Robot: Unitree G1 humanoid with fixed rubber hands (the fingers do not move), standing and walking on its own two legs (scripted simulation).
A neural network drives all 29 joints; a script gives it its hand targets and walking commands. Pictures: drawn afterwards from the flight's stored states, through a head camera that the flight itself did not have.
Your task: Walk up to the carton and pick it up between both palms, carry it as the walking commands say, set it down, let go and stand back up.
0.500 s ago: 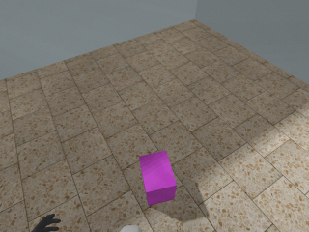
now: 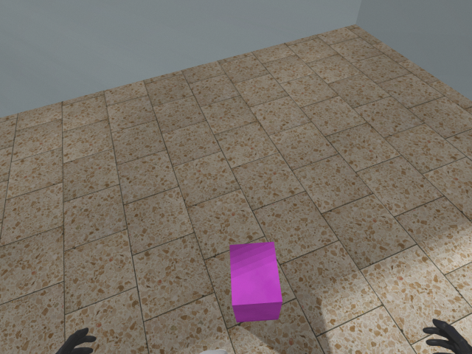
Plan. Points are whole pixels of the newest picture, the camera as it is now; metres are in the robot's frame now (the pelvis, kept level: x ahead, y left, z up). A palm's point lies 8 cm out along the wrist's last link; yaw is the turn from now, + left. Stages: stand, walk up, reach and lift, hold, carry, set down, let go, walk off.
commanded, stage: walk up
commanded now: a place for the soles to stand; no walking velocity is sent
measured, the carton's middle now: (254, 283) +0.44 +0.01 -0.63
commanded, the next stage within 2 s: reach and lift in 1.92 s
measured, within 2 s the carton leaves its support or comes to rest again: neither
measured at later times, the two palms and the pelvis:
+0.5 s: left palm out of the picture +0.04 +0.36 -0.08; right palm out of the picture +0.12 -0.30 -0.09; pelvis -0.02 +0.02 +0.01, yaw +6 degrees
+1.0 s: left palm out of the picture +0.05 +0.28 -0.10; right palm out of the picture +0.10 -0.37 -0.08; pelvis -0.01 -0.04 +0.01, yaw +3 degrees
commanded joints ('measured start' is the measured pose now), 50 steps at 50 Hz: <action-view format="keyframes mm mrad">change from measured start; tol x16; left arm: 1 -3 223 64 -31 -6 -5 18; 50 -71 158 45 93 -1 23 -25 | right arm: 1 19 -168 -49 -37 0 0 9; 50 -48 -155 -13 113 -5 -53 -32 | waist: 1 4 -118 -139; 13 -5 137 -85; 20 -36 -111 -124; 35 -2 139 -145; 50 3 -90 -75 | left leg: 1 79 61 -74 16 412 61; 7 46 39 -92 9 239 69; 12 -13 221 -520 -338 118 234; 17 -36 81 -218 -77 297 56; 20 53 31 -102 -9 -96 26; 22 118 37 -135 -119 45 40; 27 73 326 -592 -431 -163 216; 31 159 280 -389 -342 66 188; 41 -19 33 -16 -31 -127 -11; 50 118 102 -100 -198 174 18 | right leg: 1 39 -146 123 -161 258 -132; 12 -29 62 73 107 -209 -53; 18 213 -184 347 -326 155 -164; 20 46 -261 339 -300 217 -224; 28 -113 56 176 126 -162 -73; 37 118 101 60 -190 26 -56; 41 -43 -182 461 -444 -201 -170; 46 -39 -44 237 -289 99 -90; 50 23 -30 225 -315 48 -83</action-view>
